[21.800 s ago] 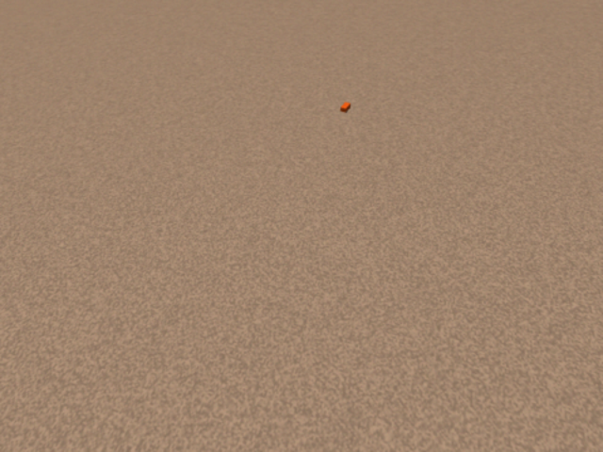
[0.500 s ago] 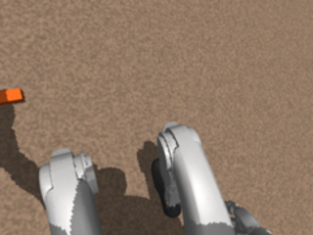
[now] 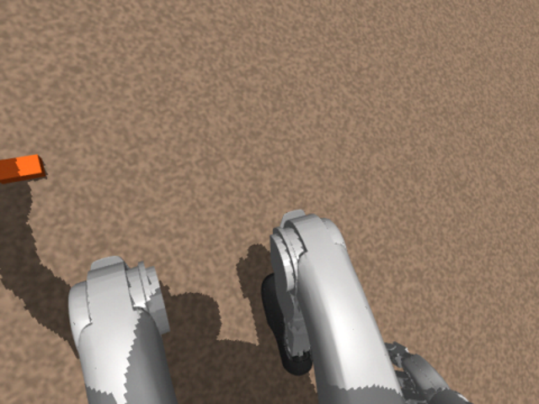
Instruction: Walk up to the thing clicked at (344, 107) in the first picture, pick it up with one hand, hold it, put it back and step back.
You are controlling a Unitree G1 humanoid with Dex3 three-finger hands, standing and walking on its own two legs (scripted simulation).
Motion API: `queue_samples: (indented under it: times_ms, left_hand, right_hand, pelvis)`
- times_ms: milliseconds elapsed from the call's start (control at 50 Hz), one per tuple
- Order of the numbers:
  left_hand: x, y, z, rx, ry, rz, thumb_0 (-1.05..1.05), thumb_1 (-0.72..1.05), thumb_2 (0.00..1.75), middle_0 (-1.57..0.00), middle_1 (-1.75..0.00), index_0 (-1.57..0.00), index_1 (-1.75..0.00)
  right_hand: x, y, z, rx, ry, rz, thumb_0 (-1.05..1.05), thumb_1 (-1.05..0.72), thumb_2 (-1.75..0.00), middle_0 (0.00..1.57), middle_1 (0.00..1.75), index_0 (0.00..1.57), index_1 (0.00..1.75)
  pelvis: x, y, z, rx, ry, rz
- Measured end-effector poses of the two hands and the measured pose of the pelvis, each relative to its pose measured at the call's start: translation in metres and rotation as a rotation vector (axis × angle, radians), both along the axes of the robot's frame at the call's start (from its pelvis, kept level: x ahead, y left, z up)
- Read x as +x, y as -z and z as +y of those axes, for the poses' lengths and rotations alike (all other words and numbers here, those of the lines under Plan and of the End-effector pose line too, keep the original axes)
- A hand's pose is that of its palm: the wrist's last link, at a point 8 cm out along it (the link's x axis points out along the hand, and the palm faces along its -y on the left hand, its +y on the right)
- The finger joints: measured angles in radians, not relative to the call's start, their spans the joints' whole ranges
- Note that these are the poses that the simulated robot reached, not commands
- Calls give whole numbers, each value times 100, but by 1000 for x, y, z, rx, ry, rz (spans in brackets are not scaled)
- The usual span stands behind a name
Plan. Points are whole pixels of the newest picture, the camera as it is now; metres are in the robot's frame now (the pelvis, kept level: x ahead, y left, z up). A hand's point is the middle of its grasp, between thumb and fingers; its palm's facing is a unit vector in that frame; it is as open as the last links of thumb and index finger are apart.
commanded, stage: rise first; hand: left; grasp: from above
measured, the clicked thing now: (20, 169) +0.49 +0.31 -0.30
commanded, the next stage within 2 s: none
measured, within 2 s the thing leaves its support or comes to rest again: neither
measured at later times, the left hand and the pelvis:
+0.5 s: hand out of the picture +0.45 +0.35 -0.18, palm faces -0.44 -0.10 -0.89, open 11.3 cm; pelvis +0.00 +0.00 +0.00, yaw +0 degrees
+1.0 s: hand out of the picture +0.45 +0.35 -0.18, palm faces -0.45 -0.10 -0.89, open 11.3 cm; pelvis +0.00 +0.00 +0.00, yaw +0 degrees
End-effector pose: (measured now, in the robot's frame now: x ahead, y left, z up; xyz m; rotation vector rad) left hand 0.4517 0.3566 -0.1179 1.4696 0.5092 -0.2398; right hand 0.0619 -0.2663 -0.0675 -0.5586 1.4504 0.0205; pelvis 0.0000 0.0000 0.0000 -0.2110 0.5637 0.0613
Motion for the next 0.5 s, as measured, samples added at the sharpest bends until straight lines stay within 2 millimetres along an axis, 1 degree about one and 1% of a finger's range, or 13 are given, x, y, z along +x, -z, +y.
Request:
queue_samples:
  times_ms: [200,400,500]
  left_hand:
    - [1,2,-1,-6,7,-7,0,-12,68,-44,-67,-45,-67]
    - [2,5,-3,-5,10,-8,0,-9,66,-46,-65,-47,-64]
    - [3,4,-3,-3,9,-17,0,-8,65,-47,-64,-48,-63]
  right_hand:
    - [-4,0,-2,-4,5,17,0,-90,-89,20,30,20,30]
    - [-2,1,-2,1,3,20,0,-90,-89,20,30,20,30]
    - [0,1,-1,2,5,15,0,-90,-89,20,30,20,30]
  pelvis:
    - [1,1,-1,1,1,2]
    - [2,1,-1,1,2,5]
    - [3,1,0,0,1,8]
